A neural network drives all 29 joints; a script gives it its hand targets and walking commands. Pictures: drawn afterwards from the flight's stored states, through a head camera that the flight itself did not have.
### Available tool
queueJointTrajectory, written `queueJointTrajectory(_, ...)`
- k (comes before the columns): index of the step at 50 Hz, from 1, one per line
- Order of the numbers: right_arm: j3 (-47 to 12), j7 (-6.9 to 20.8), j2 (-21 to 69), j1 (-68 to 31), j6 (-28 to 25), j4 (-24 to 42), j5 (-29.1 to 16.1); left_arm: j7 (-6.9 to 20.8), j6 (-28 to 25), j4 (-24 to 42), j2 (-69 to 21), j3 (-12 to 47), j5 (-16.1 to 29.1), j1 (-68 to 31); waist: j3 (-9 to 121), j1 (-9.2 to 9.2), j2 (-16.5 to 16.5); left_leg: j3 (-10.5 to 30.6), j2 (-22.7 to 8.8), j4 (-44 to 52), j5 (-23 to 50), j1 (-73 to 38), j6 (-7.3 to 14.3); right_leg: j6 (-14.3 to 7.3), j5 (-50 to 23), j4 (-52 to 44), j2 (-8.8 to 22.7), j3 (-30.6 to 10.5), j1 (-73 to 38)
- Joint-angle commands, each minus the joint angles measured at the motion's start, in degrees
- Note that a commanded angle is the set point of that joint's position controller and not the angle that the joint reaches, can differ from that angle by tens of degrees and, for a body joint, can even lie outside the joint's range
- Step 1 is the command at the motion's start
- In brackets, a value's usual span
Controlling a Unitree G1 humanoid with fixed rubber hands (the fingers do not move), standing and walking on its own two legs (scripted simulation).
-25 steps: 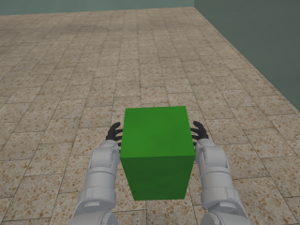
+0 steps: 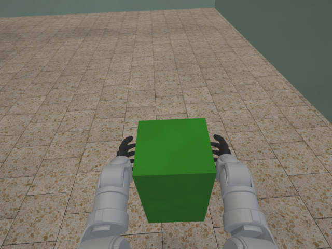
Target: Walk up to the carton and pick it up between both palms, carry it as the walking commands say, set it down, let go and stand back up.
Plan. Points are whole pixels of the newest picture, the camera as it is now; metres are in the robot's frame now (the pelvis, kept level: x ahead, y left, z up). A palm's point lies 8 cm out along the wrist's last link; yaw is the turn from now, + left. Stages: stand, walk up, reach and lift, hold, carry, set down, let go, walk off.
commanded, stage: hold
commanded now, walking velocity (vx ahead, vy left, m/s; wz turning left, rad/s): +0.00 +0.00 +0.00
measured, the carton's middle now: (174, 175) +0.31 -0.01 +0.00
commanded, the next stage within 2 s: carry in 0.38 s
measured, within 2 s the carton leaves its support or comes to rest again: neither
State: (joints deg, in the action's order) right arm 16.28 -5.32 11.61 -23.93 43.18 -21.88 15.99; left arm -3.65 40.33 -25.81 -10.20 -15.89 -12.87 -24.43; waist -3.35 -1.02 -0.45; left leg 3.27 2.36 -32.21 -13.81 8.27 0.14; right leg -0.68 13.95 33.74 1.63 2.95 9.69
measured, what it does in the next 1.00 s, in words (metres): walks ahead: right foot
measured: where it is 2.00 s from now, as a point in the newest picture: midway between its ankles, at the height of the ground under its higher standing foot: (164, 186)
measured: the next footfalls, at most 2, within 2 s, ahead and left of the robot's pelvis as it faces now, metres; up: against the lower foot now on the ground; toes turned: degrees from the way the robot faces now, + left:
right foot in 0.86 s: +0.13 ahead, -0.12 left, +0.00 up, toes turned -4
left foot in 1.02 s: +0.17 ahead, +0.13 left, +0.00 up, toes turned +0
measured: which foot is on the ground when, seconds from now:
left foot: down 0.00-0.88, up 0.90-1.00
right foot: down 0.00-0.62, up 0.64-0.84, down 0.86-1.00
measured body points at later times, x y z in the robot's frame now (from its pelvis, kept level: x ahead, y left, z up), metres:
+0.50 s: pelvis +0.00 +0.01 +0.00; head -0.04 +0.00 +0.45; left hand +0.33 +0.13 +0.05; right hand +0.32 -0.13 +0.05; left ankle +0.04 +0.12 -0.72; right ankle +0.06 -0.11 -0.73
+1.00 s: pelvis +0.14 +0.03 +0.00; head +0.15 +0.04 +0.45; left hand +0.46 +0.15 +0.08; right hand +0.45 -0.12 +0.08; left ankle +0.10 +0.13 -0.72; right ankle +0.09 -0.12 -0.73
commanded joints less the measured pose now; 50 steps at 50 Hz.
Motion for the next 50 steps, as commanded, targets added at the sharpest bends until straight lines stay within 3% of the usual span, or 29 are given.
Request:
queueJointTrajectory(1, -36.6, 15.0, 63.6, -37.0, -2.9, 3.9, -17.5, 13.7, -0.8, 7.7, -60.4, 33.8, 12.9, -38.7, 18.2, 2.40, -1.2, 1.6, 1.9, 8.6, -3.6, 5.5, 1.7, 0.1, 1.8, -8.9, -5.3, -8.7, -6.8)
queueJointTrajectory(4, -35.1, 14.8, 61.7, -34.8, -2.1, 1.6, -16.5, 13.2, -0.6, 6.2, -59.9, 32.3, 12.4, -36.1, 18.9, 1.94, 1.2, 1.6, 1.2, 8.5, -2.3, 2.8, 1.7, 0.4, 1.2, -8.2, -5.5, -8.7, -6.7)
queueJointTrajectory(5, -36.1, 15.0, 63.9, -35.8, -1.7, 1.0, -16.2, 13.7, -0.6, 5.0, -59.0, 30.0, 12.7, -36.5, 18.7, 2.41, 7.4, 1.3, 2.0, 7.3, -3.5, 1.8, 2.2, 0.7, 5.8, -10.2, -4.8, -9.6, -5.8)
queueJointTrajectory(6, -34.8, 14.6, 63.3, -34.2, -1.9, 0.5, -16.1, 13.7, -0.6, 6.5, -59.9, 32.5, 13.1, -37.8, 18.8, 1.93, 1.2, 1.7, 1.5, 8.8, -3.1, 3.6, 2.0, 0.7, 2.8, -9.5, -5.2, -9.7, -8.4)
queueJointTrajectory(8, -37.0, 15.1, 63.2, -34.3, -2.5, 2.5, -16.0, 13.7, -1.3, 9.1, -61.9, 35.6, 14.8, -38.9, 23.5, 0.89, 3.2, 2.4, 1.0, 8.7, -1.4, 0.4, 1.6, 0.0, -0.4, -8.5, -6.3, -8.1, -8.1)
queueJointTrajectory(9, -35.3, 15.0, 63.4, -36.5, -2.7, 0.8, -16.0, 13.8, -0.6, 5.7, -59.9, 33.8, 12.3, -39.2, 21.3, 2.26, -0.4, 1.3, 2.1, 9.1, -4.8, 3.9, 1.4, 0.2, 3.7, -9.4, -5.6, -9.1, -9.3)
queueJointTrajectory(10, -35.8, 15.4, 64.5, -35.1, -2.5, -0.3, -16.8, 13.6, -1.4, 9.4, -61.6, 34.9, 14.3, -41.8, 21.2, 1.22, 2.7, 2.8, 1.1, 8.8, -4.4, 0.9, 1.8, 0.0, 4.5, -9.0, -5.3, -9.5, -5.7)
queueJointTrajectory(12, -36.3, 14.8, 62.9, -35.3, -3.0, 2.8, -16.4, 13.8, -1.2, 10.3, -61.3, 37.3, 15.1, -42.3, 21.8, 0.13, -1.3, 2.2, 1.2, 8.8, -3.8, 2.2, 1.2, -0.5, 0.6, -8.2, -6.3, -8.7, -8.2)
queueJointTrajectory(13, -35.7, 14.9, 64.6, -34.8, -2.9, 2.1, -16.3, 13.8, -0.9, 7.4, -62.9, 34.6, 14.2, -38.2, 21.6, 0.93, 1.9, 2.1, 1.8, 7.7, -2.8, 0.5, 1.3, -0.3, 3.0, -9.5, -5.1, -9.7, -6.8)
queueJointTrajectory(16, -35.1, 15.3, 61.4, -33.2, -2.4, 1.6, -16.9, 13.5, -0.3, 5.1, -61.6, 32.7, 13.0, -35.4, 19.6, 1.30, -1.2, 1.4, 1.5, 9.5, -3.0, 2.4, 1.3, -0.4, 0.8, -9.2, -5.3, -8.7, -9.2)
queueJointTrajectory(18, -37.3, 15.0, 61.0, -37.7, -3.0, 4.9, -17.3, 13.7, -0.6, 5.0, -61.6, 33.1, 13.6, -35.6, 22.5, 1.91, 3.4, 2.2, 1.5, 8.1, 1.4, -0.1, 1.8, 0.3, -2.4, -8.4, -6.0, -8.4, -8.1)
queueJointTrajectory(19, -39.0, 16.0, 60.0, -40.7, -1.3, 5.6, -19.5, 13.0, 0.2, 9.1, -58.5, 33.6, 13.1, -34.2, 27.4, 2.29, 3.9, 2.9, -7.3, 2.0, -6.3, 9.8, 1.2, -0.9, 8.2, -9.1, 8.6, -10.7, -2.4)
queueJointTrajectory(21, -38.4, 15.2, 59.6, -41.2, -0.8, 6.8, -19.5, 12.4, 1.4, 11.9, -58.6, 35.8, 14.3, -39.6, 22.8, 1.78, 10.4, -3.0, -1.1, -13.2, -14.3, 13.9, 0.9, -5.7, 34.5, -20.9, 13.4, -20.0, 4.4)
queueJointTrajectory(22, -39.7, 15.1, 59.2, -44.2, -1.2, 9.1, -20.8, 12.0, 1.2, 13.8, -58.7, 38.1, 15.3, -42.8, 20.3, 1.32, 11.0, -6.3, -1.8, -14.1, -12.7, 14.6, 0.3, -7.6, 37.8, -25.7, 16.7, -21.7, 6.1)
queueJointTrajectory(25, -45.6, 13.4, 60.4, -45.9, 1.5, 18.2, -25.6, 10.3, 4.2, 22.1, -60.2, 40.9, 19.3, -40.7, 25.6, 1.07, 13.8, -8.2, -3.1, -4.7, -7.4, 12.1, 0.2, -5.8, 29.0, -23.4, 13.8, -13.6, 1.3)
queueJointTrajectory(28, -45.5, 11.4, 59.0, -36.9, 5.2, 22.7, -27.5, 7.5, 7.7, 29.0, -59.3, 44.6, 19.8, -37.0, 33.7, -0.74, 0.7, -3.7, -3.9, 10.3, -7.9, -9.9, 3.3, -1.0, 22.3, -9.5, 6.4, -3.9, 10.1)
queueJointTrajectory(29, -45.9, 10.8, 58.4, -35.7, 6.4, 21.0, -26.9, 7.1, 9.1, 26.1, -59.0, 42.8, 19.3, -34.0, 32.3, -1.15, -8.2, 13.8, -13.0, 19.0, -19.4, -13.4, 6.4, 3.2, 16.7, 3.1, -0.1, 1.8, 20.1)
queueJointTrajectory(30, -45.6, 10.2, 56.9, -34.3, 7.0, 24.1, -26.7, 7.1, 10.2, 28.9, -59.6, 45.0, 20.7, -33.7, 29.6, -0.75, -16.9, 26.6, -20.5, 23.8, -27.5, -15.6, 8.8, 3.3, 13.7, 10.8, -3.1, 4.5, 26.2)
queueJointTrajectory(31, -44.5, 9.1, 56.3, -32.7, 7.7, 24.9, -25.8, 6.4, 11.2, 28.9, -58.9, 45.5, 20.7, -33.3, 29.9, 0.02, -16.2, 27.8, -21.8, 21.9, -24.0, -16.7, 10.0, 2.0, 12.6, 13.2, -0.2, -1.1, 27.3)
queueJointTrajectory(32, -45.1, 8.4, 55.1, -34.1, 8.7, 26.0, -25.7, 5.9, 12.4, 27.3, -57.4, 43.7, 19.6, -32.0, 24.6, 0.05, -12.9, 24.1, -20.8, 22.5, -22.7, -11.9, 10.1, 1.8, 12.5, 12.5, 1.3, -1.6, 28.3)
queueJointTrajectory(35, -44.8, 7.2, 55.7, -29.0, 10.8, 29.0, -26.0, 4.5, 14.4, 34.3, -56.8, 45.3, 22.0, -31.4, 27.9, 0.03, -9.1, 14.4, -17.6, 15.8, 4.9, -14.3, 8.7, 1.4, 9.1, -0.2, -0.8, 0.7, 20.9)
queueJointTrajectory(36, -44.1, 7.1, 54.3, -30.3, 10.5, 31.8, -27.1, 4.6, 14.4, 37.3, -56.2, 47.6, 23.3, -32.1, 31.1, 0.12, -12.7, 13.7, -16.0, 16.2, 3.0, -14.7, 8.0, 1.6, 8.2, -1.2, -1.8, 0.9, 16.6)
queueJointTrajectory(39, -42.6, 4.5, 53.4, -18.8, 14.0, 31.9, -25.9, 2.5, 17.7, 37.2, -54.4, 45.4, 23.0, -23.1, 33.0, 0.86, -9.1, 7.6, -13.7, 11.3, 4.1, -8.4, 6.3, 0.1, 2.9, -13.2, -0.9, 2.2, 3.4)
queueJointTrajectory(41, -44.1, 3.0, 54.9, -18.5, 15.7, 35.4, -27.4, 1.1, 19.6, 39.9, -55.0, 45.2, 24.6, -21.3, 37.3, 2.40, -1.7, 1.2, -10.3, 0.4, 6.2, 3.4, 3.7, -2.3, 0.8, -15.2, 4.2, -4.5, -13.3)
queueJointTrajectory(43, -44.0, 2.3, 53.3, -18.7, 17.7, 36.2, -28.3, 0.1, 20.6, 42.6, -51.3, 43.4, 24.2, -20.3, 33.2, 2.37, 16.1, -6.8, -3.2, -11.1, -9.8, 30.1, 0.1, -8.4, -4.1, -13.2, 16.1, -21.6, -30.3)
queueJointTrajectory(45, -43.8, 1.7, 53.0, -21.1, 18.8, 41.1, -31.0, -1.1, 21.9, 44.6, -52.8, 42.8, 24.1, -17.5, 31.5, 3.30, 10.5, -6.0, -4.4, -13.0, -17.4, 36.5, -1.4, -13.1, -4.2, -16.5, 21.1, -26.2, -29.7)
queueJointTrajectory(47, -43.3, 2.0, 51.6, -23.6, 20.1, 43.3, -32.3, -2.2, 23.0, 44.8, -52.2, 40.7, 22.8, -16.6, 28.3, 2.98, 8.5, -7.2, -6.0, -5.6, -14.2, 31.3, -1.4, -12.1, -1.3, -17.2, 19.3, -19.7, -21.4)
queueJointTrajectory(49, -42.3, 1.2, 52.0, -23.3, 20.3, 45.0, -31.9, -2.7, 23.9, 42.7, -53.8, 40.0, 23.3, -17.1, 29.8, 1.48, 9.2, -9.0, -3.8, 6.6, -2.2, 20.2, -0.8, -7.1, -4.6, -11.8, 13.6, -8.0, -18.6)
queueJointTrajectory(50, -42.4, 0.9, 51.2, -21.6, 20.2, 47.5, -32.5, -3.1, 23.5, 45.0, -53.1, 39.8, 23.9, -16.1, 33.6, 0.73, 5.8, -8.6, -2.7, 10.9, 4.5, 8.9, -0.4, -5.0, -5.1, -8.3, 11.6, -3.6, -12.0)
